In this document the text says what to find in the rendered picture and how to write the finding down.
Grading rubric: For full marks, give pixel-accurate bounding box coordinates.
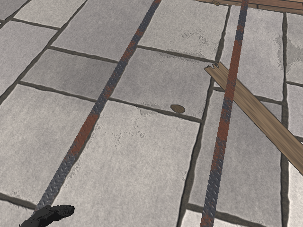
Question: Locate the left robot hand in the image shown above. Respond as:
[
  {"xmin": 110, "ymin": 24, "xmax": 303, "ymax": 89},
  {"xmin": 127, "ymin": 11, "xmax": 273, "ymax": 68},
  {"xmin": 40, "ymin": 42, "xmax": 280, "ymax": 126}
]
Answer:
[{"xmin": 19, "ymin": 205, "xmax": 75, "ymax": 227}]

